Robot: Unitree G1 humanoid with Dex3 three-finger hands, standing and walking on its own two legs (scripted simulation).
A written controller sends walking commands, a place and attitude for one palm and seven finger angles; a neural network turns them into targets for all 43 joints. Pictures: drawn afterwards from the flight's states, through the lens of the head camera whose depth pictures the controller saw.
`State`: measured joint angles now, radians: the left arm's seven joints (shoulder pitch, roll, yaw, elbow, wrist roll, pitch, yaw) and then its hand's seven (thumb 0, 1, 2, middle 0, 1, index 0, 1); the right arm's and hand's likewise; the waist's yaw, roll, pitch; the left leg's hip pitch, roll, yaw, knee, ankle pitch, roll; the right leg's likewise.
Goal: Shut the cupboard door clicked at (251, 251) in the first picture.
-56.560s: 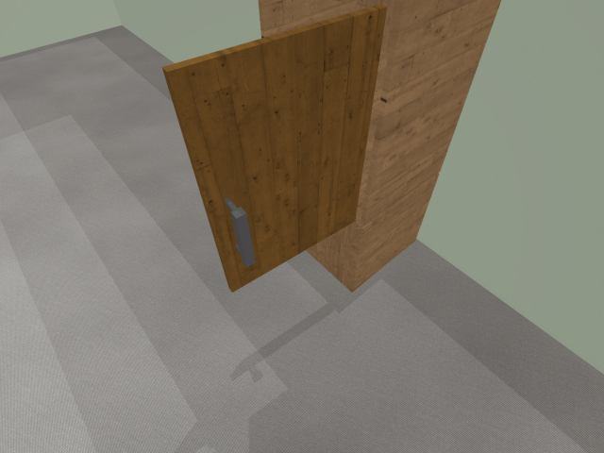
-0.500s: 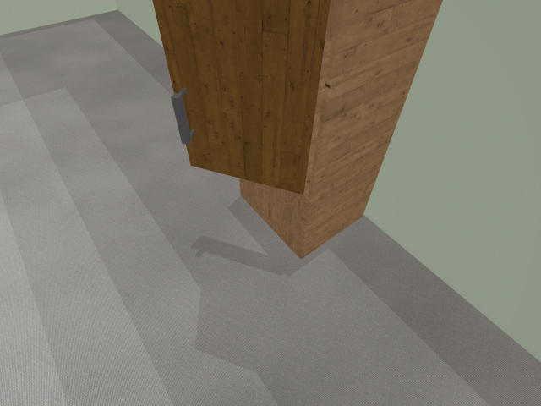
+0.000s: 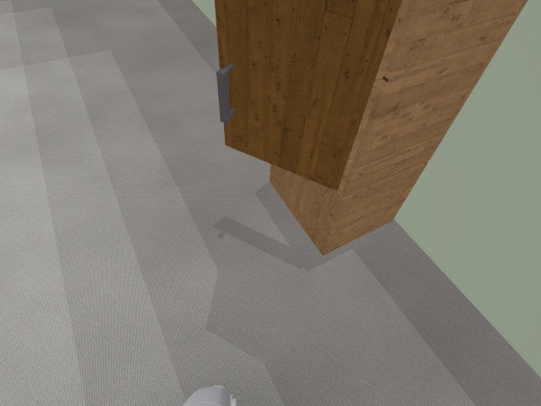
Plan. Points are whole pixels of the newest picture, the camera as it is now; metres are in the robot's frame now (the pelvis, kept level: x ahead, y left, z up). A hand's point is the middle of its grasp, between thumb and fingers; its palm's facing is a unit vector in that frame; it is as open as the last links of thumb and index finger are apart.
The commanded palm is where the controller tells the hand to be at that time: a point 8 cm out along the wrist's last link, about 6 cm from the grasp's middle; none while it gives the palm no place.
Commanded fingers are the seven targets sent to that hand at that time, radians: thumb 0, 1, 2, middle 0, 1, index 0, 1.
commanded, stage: walk to a spot facing it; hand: left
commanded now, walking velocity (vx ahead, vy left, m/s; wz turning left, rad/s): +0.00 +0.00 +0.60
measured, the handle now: (227, 94) +0.91 +0.15 -0.09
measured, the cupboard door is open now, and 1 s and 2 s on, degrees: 34 34 34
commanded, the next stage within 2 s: none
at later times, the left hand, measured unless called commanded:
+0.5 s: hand out of the picture +0.10 +0.23 -0.13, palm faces +0.26 -0.92 -0.30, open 7.3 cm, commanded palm none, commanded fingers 0.00 0.90 0.90 -0.20 -0.30 -0.20 -0.30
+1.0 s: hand out of the picture -0.07 +0.19 -0.17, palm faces +0.60 -0.75 -0.28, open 7.4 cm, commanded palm none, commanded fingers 0.00 0.90 0.90 -0.20 -0.30 -0.20 -0.30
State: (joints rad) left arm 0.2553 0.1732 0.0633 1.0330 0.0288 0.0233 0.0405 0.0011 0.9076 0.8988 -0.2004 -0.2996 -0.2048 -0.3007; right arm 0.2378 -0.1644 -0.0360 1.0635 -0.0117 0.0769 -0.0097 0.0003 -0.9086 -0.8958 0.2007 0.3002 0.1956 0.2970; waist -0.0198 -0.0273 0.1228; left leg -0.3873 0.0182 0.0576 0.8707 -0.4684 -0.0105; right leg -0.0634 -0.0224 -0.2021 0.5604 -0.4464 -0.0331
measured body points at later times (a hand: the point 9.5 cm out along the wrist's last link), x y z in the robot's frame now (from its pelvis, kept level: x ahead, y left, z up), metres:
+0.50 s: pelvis +0.01 -0.02 +0.01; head +0.07 -0.01 +0.45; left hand +0.08 +0.27 -0.11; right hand +0.13 -0.26 -0.14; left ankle +0.04 +0.11 -0.72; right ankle +0.03 -0.16 -0.72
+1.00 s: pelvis +0.03 -0.01 +0.00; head +0.08 +0.05 +0.45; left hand -0.10 +0.23 -0.15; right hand +0.28 -0.15 -0.12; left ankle -0.05 +0.07 -0.72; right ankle +0.05 -0.15 -0.66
